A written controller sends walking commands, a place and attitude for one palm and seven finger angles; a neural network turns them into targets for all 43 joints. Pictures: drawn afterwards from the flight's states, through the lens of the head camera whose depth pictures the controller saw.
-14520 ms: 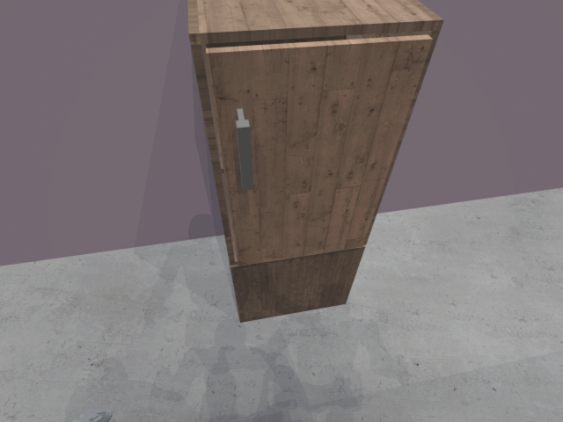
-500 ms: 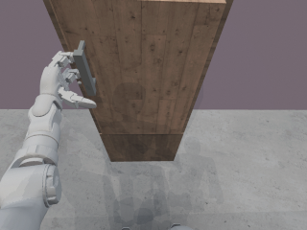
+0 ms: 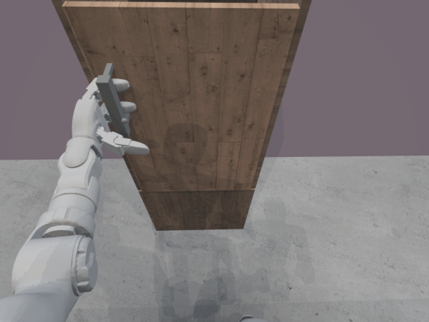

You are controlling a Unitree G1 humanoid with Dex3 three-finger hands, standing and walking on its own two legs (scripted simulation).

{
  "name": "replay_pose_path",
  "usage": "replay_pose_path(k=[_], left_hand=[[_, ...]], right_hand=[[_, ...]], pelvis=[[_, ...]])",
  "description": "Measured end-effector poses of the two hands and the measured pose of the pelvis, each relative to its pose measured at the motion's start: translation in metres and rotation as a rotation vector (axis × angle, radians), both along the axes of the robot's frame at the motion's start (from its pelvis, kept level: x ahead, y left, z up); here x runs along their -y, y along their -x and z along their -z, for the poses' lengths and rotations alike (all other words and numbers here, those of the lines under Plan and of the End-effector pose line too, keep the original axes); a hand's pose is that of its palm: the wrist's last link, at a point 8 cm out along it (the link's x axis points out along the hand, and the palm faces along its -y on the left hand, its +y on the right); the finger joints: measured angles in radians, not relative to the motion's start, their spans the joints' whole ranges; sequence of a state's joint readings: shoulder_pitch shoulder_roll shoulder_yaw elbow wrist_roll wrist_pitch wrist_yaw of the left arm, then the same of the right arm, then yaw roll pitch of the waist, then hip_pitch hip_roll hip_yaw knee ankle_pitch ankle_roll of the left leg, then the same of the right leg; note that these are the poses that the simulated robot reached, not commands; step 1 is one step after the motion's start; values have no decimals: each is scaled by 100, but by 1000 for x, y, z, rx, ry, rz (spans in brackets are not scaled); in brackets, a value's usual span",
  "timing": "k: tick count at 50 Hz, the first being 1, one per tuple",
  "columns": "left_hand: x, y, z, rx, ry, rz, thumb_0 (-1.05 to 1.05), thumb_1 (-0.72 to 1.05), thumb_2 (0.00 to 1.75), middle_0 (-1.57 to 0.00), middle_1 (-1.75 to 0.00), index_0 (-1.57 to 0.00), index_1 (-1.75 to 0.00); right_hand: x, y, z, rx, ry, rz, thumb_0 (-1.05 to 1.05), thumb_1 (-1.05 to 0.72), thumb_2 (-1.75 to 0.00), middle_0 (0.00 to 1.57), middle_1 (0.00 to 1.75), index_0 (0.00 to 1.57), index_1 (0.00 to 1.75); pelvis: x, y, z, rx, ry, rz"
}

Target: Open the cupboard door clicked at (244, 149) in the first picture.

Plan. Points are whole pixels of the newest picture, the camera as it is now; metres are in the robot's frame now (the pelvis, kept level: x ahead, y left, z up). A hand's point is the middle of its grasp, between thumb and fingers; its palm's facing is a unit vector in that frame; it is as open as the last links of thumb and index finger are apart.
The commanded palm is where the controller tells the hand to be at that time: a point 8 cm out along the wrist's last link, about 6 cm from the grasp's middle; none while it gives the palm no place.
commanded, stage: slide the fingers in behind the handle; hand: left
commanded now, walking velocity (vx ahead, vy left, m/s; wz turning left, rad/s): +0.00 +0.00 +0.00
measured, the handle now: (117, 102) +0.52 +0.18 +0.11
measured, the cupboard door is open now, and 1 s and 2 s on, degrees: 0 0 36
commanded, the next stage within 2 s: close the thumb around the handle in 0.32 s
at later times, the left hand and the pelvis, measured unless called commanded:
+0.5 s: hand (124, 121) +0.46 +0.16 +0.11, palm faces +0.00 -1.00 -0.02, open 14.0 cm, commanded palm +0.43 +0.21 +0.11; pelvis +0.00 +0.00 +0.00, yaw +0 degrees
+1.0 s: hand (119, 121) +0.46 +0.17 +0.11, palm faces +0.00 -1.00 +0.00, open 6.2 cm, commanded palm +0.43 +0.22 +0.11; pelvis +0.00 +0.01 +0.00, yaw +0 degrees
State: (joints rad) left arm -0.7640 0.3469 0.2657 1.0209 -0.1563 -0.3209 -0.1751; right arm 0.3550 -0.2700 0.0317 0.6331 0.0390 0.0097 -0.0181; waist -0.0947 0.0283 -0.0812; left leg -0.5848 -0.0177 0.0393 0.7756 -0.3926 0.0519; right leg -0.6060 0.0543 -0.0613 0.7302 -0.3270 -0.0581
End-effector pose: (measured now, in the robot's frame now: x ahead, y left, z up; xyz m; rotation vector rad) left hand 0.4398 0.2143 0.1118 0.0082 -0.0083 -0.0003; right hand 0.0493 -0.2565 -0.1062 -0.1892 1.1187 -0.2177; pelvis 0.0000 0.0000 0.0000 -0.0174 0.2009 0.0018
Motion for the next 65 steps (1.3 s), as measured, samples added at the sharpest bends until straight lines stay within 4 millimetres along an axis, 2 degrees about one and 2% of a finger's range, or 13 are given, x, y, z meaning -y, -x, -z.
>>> replay_pose_path(k=[15, 26, 34, 50, 54, 65], left_hand=[[0, 2, 0, -3, -11, -8, -2, -50, 30, -30, -120, -27, -120], [0, 2, 0, -2, -9, -4, -2, -47, 31, -30, -120, -27, -121], [-1, 2, 1, 0, -6, 2, -2, -20, 43, -32, -123, -30, -124], [-10, -1, 4, -8, 9, 1, 0, 63, 78, -39, -132, -38, -132], [-5, -1, 4, -2, 1, 33, 0, 71, 82, -39, -133, -38, -134], [-3, 1, 4, -3, 7, 7, 1, 72, 83, -36, -135, -36, -135]], right_hand=[[6, 13, 1, -29, 9, 7, 1, -90, -90, 20, 30, 20, 30], [3, 12, 1, -22, 6, 11, 1, -90, -90, 20, 30, 20, 30], [-1, 7, 0, -12, 5, 5, 1, -90, -90, 20, 30, 20, 30], [-5, 7, -2, -12, 13, 11, 1, -90, -90, 20, 30, 20, 30], [-6, 8, -3, -12, 18, 14, 1, -90, -90, 20, 30, 20, 30], [-9, 12, -1, -14, 9, 10, 1, -90, -90, 20, 30, 20, 30]], pelvis=[[2, 3, 0, 1, -2, -4], [0, 2, 0, 2, -1, -2], [-2, 1, 0, 3, 0, -1], [-7, 0, 0, -2, 4, 6], [-9, 0, 0, -1, 7, 5], [-11, 3, 1, -1, 5, 6]])
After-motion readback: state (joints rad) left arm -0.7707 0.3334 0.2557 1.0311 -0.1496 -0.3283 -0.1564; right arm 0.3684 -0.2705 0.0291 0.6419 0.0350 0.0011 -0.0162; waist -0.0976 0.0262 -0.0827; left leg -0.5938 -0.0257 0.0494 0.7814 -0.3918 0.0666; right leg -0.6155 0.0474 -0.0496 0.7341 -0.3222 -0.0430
